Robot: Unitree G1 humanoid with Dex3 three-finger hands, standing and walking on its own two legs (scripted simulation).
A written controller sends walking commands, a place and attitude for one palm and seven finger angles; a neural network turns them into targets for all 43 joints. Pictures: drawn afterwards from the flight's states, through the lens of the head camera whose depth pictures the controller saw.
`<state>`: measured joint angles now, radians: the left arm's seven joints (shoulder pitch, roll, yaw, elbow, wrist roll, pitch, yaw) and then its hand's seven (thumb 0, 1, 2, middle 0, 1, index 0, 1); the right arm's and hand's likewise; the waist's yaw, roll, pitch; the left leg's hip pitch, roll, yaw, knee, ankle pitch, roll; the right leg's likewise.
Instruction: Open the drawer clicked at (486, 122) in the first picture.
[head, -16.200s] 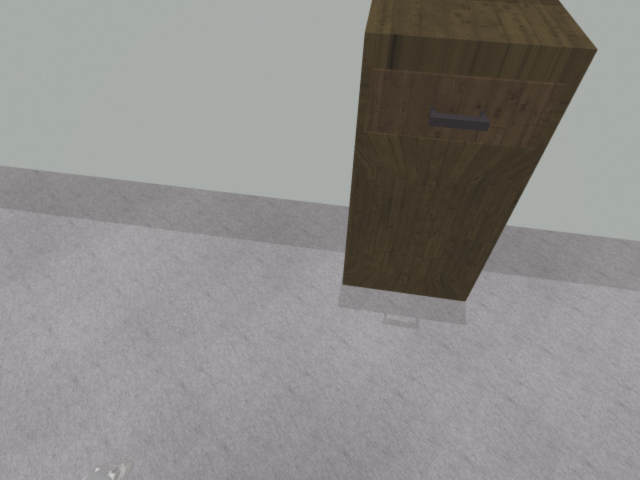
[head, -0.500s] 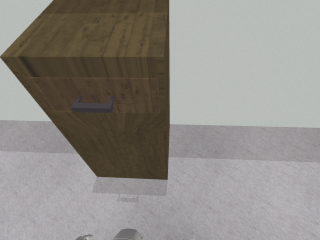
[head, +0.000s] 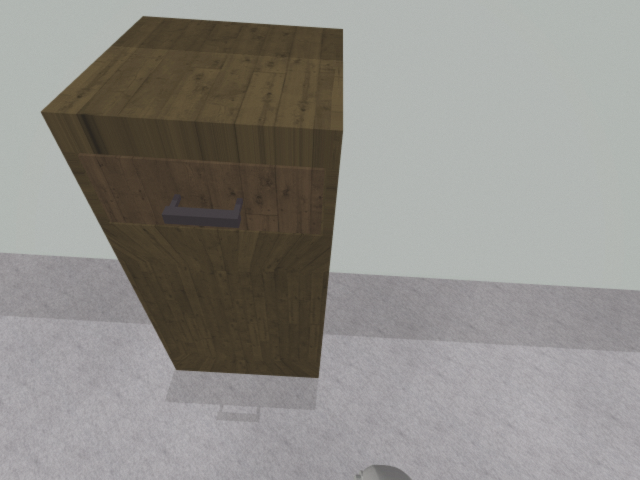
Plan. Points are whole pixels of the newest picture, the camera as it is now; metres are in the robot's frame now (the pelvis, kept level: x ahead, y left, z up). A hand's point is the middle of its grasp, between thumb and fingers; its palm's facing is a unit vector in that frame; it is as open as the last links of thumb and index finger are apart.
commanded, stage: look again from close up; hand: left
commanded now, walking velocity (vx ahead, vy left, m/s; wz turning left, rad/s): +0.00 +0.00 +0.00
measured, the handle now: (205, 209) +0.56 +0.23 -0.01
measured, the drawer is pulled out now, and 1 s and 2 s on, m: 0.00 0.00 0.00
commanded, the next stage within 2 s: shuffle to correct the standing spot in 0.54 s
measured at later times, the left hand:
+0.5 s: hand out of the picture +0.06 +0.12 -0.18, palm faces +0.03 -0.97 -0.25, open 7.2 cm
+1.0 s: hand out of the picture +0.01 +0.15 -0.18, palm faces +0.11 -0.97 -0.24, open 7.3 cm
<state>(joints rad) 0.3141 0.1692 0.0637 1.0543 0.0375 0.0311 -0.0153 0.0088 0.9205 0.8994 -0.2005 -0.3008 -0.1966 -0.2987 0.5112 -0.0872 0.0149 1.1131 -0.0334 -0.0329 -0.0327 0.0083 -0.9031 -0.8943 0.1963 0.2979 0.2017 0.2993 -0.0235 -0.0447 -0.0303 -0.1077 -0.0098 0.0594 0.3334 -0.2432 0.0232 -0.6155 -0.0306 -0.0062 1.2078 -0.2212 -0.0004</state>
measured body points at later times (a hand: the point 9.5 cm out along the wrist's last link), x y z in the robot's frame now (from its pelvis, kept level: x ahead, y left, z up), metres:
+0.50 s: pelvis +0.03 -0.06 -0.01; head +0.02 -0.09 +0.43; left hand +0.06 +0.17 -0.16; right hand +0.07 -0.29 -0.18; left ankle -0.01 +0.09 -0.74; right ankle +0.03 -0.15 -0.74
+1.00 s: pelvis -0.01 -0.04 -0.01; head +0.01 -0.05 +0.44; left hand +0.01 +0.20 -0.16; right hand -0.04 -0.26 -0.17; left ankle -0.01 +0.09 -0.74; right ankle +0.03 -0.15 -0.74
